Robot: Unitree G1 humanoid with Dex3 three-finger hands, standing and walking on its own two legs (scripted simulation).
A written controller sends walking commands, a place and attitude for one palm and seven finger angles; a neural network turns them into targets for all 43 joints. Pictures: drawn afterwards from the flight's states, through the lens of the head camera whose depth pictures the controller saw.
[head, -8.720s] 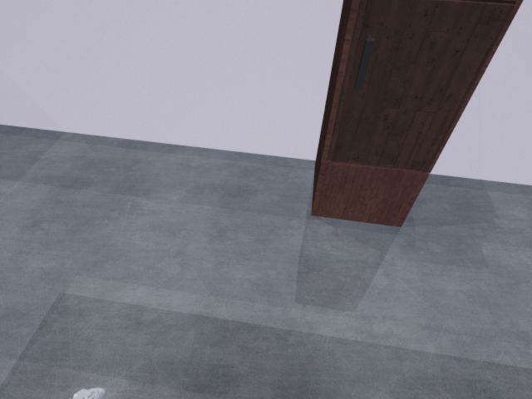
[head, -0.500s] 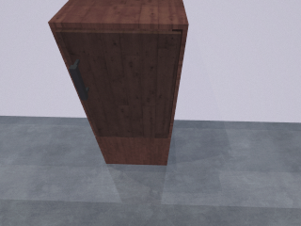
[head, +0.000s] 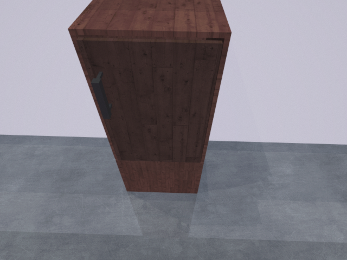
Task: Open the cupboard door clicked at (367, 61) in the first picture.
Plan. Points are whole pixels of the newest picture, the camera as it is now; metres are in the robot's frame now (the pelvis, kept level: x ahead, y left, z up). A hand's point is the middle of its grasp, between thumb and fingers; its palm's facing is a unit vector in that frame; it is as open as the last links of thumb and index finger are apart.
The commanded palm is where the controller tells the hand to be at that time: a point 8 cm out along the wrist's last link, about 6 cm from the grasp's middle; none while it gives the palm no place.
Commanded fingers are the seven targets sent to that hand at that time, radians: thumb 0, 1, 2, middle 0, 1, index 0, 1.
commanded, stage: raise the hand with hooked fingers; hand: left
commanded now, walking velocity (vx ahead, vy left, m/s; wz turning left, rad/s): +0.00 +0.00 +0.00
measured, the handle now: (103, 95) +0.57 +0.26 +0.04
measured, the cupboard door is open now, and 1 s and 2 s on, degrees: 0 0 0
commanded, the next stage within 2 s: none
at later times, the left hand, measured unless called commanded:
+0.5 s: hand (99, 256) +0.14 +0.18 -0.06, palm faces +0.12 -0.99 -0.01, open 8.9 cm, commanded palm +0.14 +0.23 -0.03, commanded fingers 0.00 0.32 0.65 -0.24 -0.68 -0.24 -0.68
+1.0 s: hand (85, 218) +0.20 +0.21 +0.00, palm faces +0.03 -1.00 -0.07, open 12.0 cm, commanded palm +0.18 +0.26 +0.01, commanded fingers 0.00 -0.27 0.40 -0.28 -1.05 -0.28 -1.05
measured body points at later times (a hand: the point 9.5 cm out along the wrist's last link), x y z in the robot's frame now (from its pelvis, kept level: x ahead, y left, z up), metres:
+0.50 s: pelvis -0.02 -0.04 -0.09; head +0.02 -0.02 +0.36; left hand +0.13 +0.23 -0.05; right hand +0.23 -0.27 -0.10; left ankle -0.02 +0.09 -0.74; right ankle +0.00 -0.13 -0.74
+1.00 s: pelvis -0.03 -0.03 -0.06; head +0.02 -0.03 +0.39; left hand +0.20 +0.26 +0.01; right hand +0.10 -0.30 -0.14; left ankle -0.02 +0.09 -0.74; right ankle +0.00 -0.13 -0.74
